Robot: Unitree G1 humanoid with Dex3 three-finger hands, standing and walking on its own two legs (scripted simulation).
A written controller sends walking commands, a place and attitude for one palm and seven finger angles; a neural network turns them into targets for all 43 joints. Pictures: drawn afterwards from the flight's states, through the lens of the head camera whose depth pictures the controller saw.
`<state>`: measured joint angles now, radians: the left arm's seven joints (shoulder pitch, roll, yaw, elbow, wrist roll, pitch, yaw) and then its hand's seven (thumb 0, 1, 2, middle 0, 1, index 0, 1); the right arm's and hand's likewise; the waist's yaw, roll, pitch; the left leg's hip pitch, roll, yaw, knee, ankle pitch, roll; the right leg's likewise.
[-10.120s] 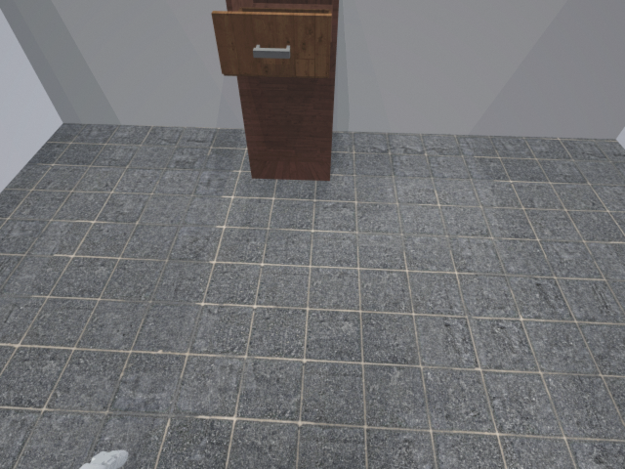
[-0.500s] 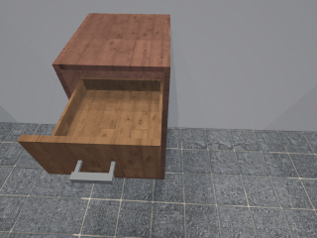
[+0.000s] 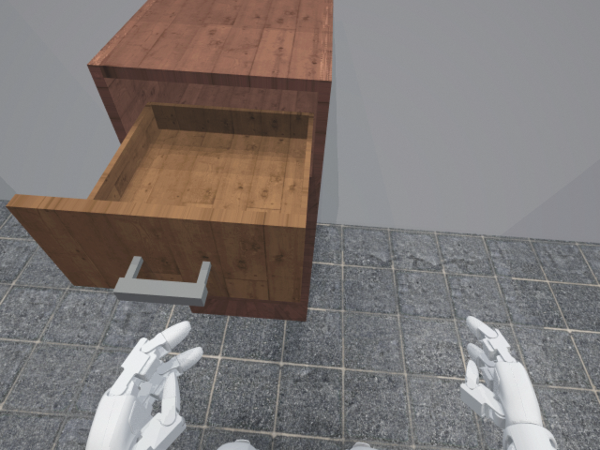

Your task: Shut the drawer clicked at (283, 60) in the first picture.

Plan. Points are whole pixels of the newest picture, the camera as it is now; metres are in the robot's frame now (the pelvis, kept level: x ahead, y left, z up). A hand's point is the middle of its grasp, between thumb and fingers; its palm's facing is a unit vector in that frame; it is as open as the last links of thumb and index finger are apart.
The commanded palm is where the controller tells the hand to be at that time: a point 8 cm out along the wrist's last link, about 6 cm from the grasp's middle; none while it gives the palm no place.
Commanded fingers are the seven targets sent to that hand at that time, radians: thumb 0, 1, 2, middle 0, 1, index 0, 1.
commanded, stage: raise the hand and make a fist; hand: left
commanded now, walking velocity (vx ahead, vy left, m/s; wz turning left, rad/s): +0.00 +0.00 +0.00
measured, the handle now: (166, 278) +0.31 +0.20 +0.06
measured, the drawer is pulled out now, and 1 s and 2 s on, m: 0.29 0.29 0.29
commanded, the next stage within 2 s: bring the fist close to the handle in 1.52 s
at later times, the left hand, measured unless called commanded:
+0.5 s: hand (152, 406) +0.16 +0.16 +0.08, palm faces +0.05 -1.00 -0.07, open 3.7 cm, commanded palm +0.10 +0.22 +0.09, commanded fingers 0.00 0.90 0.90 -1.10 -1.27 -1.10 -1.27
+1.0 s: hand (124, 402) +0.14 +0.17 +0.14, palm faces +0.05 -1.00 -0.07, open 3.2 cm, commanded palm +0.09 +0.22 +0.15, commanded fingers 0.00 0.90 0.90 -1.40 -1.60 -1.40 -1.60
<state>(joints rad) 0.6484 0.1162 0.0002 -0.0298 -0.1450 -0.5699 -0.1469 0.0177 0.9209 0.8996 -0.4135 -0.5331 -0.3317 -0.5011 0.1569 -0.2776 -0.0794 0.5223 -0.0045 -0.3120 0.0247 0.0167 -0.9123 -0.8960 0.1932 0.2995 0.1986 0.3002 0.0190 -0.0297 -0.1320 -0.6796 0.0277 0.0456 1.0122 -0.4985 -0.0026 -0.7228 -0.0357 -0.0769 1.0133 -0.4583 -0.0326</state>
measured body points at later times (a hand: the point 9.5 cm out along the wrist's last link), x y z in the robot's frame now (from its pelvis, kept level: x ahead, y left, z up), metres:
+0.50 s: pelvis +0.00 +0.00 +0.01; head +0.04 -0.01 +0.45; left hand +0.15 +0.22 +0.09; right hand +0.17 -0.23 -0.08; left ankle +0.00 +0.12 -0.67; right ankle +0.03 -0.10 -0.67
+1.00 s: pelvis +0.01 +0.02 +0.02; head +0.01 +0.01 +0.47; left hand +0.14 +0.22 +0.15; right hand +0.24 -0.16 -0.01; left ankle +0.00 +0.12 -0.67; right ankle +0.03 -0.10 -0.67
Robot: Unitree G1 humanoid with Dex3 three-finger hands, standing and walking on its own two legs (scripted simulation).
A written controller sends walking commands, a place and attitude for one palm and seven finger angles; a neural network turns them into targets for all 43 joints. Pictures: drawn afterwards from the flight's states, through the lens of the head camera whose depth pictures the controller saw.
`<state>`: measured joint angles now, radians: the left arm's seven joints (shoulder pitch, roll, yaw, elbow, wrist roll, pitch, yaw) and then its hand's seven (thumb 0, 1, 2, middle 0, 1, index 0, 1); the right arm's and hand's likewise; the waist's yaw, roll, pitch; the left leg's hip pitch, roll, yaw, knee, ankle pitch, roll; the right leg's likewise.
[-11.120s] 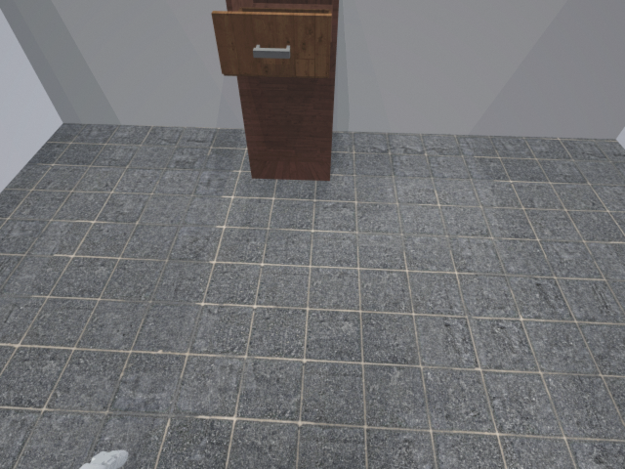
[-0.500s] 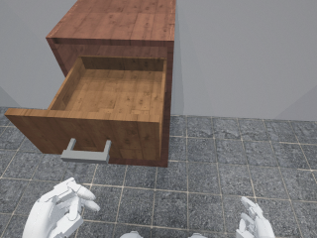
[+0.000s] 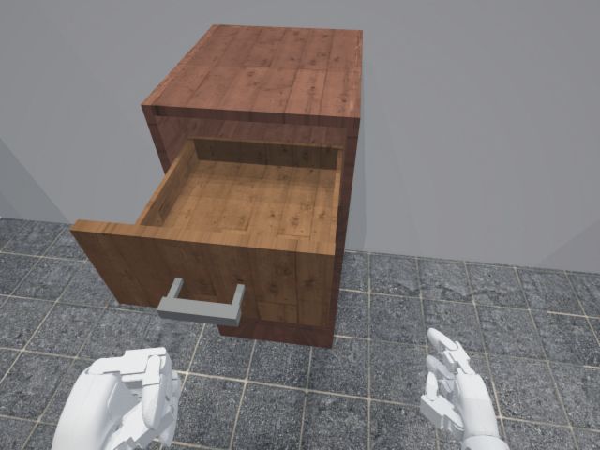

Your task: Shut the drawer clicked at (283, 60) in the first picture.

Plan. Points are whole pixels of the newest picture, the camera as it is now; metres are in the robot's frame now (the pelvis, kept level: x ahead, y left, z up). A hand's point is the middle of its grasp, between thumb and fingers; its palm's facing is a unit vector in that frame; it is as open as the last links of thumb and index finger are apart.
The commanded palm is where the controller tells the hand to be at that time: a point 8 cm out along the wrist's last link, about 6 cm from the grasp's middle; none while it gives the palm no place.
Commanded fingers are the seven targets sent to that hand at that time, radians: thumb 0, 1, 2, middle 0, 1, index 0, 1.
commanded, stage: raise the hand and make a fist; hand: left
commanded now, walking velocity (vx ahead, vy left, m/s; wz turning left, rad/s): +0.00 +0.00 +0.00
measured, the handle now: (204, 299) +0.30 +0.18 +0.04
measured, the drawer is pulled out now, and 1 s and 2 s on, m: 0.29 0.29 0.29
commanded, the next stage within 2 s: bring the fist close to the handle in 0.52 s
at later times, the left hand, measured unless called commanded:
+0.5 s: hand (158, 414) +0.13 +0.15 +0.14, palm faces +0.04 -0.99 -0.09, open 3.3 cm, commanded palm +0.07 +0.20 +0.14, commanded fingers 0.00 0.90 0.90 -1.40 -1.60 -1.40 -1.60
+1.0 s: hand (175, 402) +0.15 +0.15 +0.10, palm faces +0.03 -1.00 -0.07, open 3.3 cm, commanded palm +0.11 +0.20 +0.10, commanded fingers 0.00 0.90 0.90 -1.40 -1.60 -1.40 -1.60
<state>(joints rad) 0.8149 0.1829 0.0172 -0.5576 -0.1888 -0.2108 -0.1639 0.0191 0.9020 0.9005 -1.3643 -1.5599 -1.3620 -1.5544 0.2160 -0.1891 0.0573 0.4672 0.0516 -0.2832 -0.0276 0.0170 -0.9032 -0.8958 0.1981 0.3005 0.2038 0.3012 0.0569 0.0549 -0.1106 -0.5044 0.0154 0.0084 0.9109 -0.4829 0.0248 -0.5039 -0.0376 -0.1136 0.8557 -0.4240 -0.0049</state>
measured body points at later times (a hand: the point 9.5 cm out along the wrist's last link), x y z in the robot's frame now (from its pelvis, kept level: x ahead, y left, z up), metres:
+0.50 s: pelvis +0.00 -0.01 +0.01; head -0.02 -0.02 +0.46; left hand +0.12 +0.20 +0.14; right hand +0.20 -0.22 -0.03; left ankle -0.01 +0.10 -0.70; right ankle +0.01 -0.12 -0.70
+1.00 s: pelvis -0.01 -0.02 +0.01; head +0.00 -0.03 +0.46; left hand +0.14 +0.20 +0.11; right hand +0.19 -0.24 -0.05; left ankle -0.01 +0.10 -0.70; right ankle +0.01 -0.12 -0.70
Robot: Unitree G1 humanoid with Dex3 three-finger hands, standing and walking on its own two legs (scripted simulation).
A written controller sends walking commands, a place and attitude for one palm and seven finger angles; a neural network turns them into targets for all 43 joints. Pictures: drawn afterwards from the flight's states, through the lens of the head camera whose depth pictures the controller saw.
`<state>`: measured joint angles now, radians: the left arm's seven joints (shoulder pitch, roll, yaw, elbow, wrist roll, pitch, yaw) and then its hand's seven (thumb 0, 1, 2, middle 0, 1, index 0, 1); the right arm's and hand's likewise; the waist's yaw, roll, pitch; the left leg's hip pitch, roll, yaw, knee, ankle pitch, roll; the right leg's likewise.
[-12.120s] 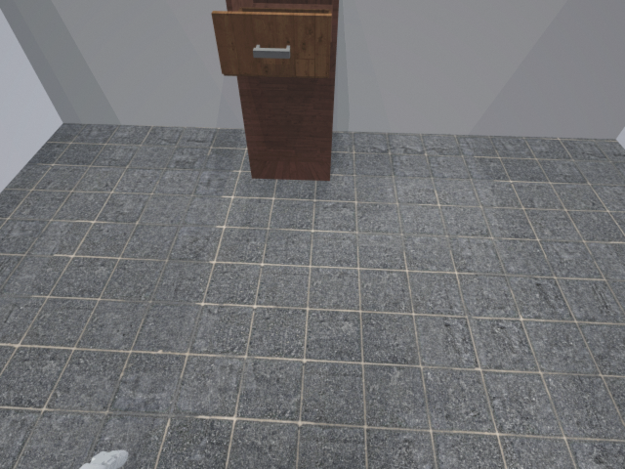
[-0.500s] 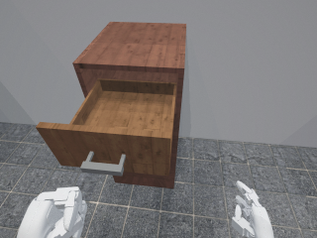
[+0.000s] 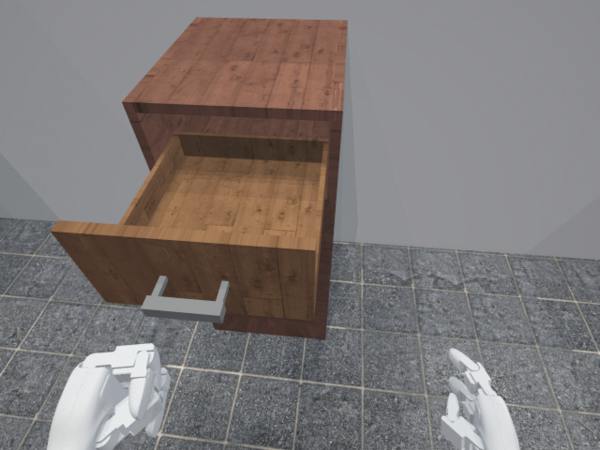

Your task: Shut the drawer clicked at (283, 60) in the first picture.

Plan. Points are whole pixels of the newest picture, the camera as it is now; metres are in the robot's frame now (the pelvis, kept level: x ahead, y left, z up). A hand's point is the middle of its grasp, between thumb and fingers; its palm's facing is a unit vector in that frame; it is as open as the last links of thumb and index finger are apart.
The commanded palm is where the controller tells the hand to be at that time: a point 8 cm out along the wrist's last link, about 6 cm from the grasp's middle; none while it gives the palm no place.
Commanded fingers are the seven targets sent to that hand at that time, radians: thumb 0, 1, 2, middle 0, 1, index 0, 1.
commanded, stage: bring the fist close to the handle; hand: left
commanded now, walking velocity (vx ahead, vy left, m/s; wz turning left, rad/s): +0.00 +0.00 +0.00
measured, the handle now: (188, 297) +0.31 +0.19 +0.04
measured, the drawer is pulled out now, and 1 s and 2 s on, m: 0.29 0.29 0.24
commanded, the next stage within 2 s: push the drawer shut in 1.02 s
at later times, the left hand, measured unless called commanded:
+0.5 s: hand (187, 379) +0.19 +0.15 +0.05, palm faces -0.01 -1.00 -0.04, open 3.3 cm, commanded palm +0.16 +0.21 +0.05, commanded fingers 0.00 0.90 0.90 -1.40 -1.60 -1.40 -1.60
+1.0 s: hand (196, 376) +0.20 +0.15 +0.03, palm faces -0.01 -1.00 -0.05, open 3.3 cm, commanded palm +0.17 +0.21 +0.04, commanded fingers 0.00 0.90 0.90 -1.40 -1.60 -1.40 -1.60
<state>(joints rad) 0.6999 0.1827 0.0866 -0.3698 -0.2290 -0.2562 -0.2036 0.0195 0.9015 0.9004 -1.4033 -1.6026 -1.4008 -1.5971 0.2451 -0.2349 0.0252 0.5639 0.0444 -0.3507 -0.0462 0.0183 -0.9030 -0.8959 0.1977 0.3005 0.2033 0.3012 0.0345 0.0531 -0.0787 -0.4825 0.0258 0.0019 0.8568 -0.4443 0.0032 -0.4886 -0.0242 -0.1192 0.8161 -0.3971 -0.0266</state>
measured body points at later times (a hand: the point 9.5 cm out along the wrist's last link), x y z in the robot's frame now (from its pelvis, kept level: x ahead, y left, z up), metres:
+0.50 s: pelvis -0.01 +0.01 -0.02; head +0.04 +0.00 +0.43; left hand +0.19 +0.21 +0.05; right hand +0.18 -0.22 -0.09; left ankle +0.00 +0.12 -0.70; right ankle +0.02 -0.10 -0.70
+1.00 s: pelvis +0.00 +0.01 -0.03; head +0.05 +0.00 +0.41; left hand +0.20 +0.20 +0.04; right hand +0.18 -0.23 -0.11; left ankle +0.00 +0.12 -0.70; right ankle +0.02 -0.10 -0.70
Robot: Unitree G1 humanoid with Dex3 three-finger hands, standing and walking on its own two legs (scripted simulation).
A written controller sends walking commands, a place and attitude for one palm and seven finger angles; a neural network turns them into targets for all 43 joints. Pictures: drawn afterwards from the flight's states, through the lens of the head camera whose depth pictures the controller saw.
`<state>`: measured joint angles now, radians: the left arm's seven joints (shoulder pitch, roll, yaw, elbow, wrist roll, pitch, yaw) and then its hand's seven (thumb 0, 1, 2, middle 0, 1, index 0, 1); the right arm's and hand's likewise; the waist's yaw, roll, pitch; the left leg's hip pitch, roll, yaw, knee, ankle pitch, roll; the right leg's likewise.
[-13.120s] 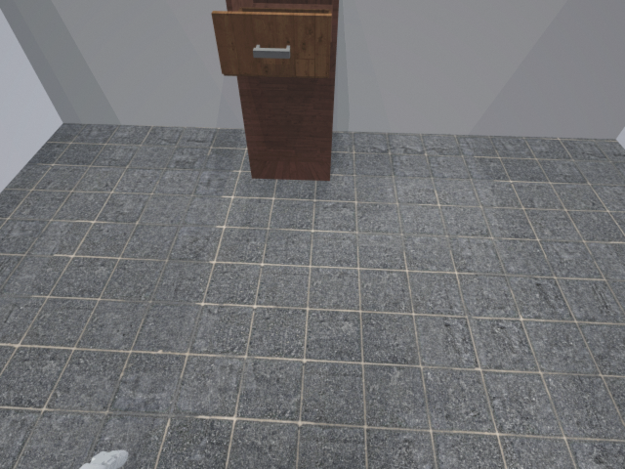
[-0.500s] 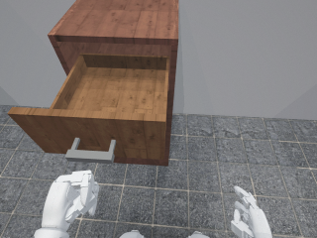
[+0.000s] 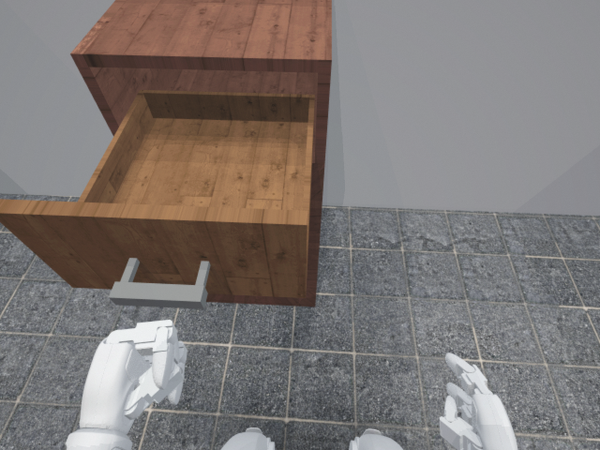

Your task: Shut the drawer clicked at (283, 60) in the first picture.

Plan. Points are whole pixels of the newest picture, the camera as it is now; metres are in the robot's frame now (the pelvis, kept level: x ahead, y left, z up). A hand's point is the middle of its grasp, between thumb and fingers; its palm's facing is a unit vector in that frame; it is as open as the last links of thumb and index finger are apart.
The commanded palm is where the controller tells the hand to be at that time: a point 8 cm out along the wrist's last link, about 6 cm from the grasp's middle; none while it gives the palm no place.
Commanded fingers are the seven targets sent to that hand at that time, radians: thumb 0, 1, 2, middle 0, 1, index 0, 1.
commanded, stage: bring the fist close to the handle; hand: left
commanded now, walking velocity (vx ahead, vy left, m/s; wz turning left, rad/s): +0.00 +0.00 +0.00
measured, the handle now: (164, 281) +0.31 +0.19 +0.07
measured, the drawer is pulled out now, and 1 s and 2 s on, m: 0.29 0.24 0.12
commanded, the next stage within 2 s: push the drawer shut in 0.02 s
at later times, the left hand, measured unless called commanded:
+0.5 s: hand (186, 342) +0.23 +0.14 +0.07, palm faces -0.02 -1.00 -0.06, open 3.2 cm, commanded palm +0.22 +0.20 +0.07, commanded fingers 0.00 0.90 0.90 -1.40 -1.60 -1.40 -1.60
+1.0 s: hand (192, 300) +0.29 +0.15 +0.06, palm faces -0.04 -1.00 -0.06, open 3.0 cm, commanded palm +0.29 +0.20 +0.07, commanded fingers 0.00 0.90 0.90 -1.40 -1.60 -1.40 -1.60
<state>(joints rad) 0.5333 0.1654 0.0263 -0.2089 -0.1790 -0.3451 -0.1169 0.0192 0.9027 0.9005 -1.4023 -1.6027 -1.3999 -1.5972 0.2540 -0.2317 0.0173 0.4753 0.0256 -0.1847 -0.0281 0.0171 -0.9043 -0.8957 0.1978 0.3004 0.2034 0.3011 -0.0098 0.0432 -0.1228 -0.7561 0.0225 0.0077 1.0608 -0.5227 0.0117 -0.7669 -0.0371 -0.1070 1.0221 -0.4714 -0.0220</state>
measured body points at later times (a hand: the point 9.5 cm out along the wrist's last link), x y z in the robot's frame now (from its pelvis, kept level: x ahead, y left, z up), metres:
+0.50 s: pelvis +0.00 +0.00 +0.00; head +0.06 -0.01 +0.45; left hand +0.23 +0.20 +0.07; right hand +0.17 -0.24 -0.08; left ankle +0.00 +0.11 -0.67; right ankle +0.02 -0.11 -0.67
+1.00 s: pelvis -0.02 +0.00 +0.01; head +0.04 -0.01 +0.45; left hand +0.28 +0.20 +0.07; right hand +0.16 -0.23 -0.08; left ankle +0.00 +0.11 -0.67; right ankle +0.02 -0.11 -0.67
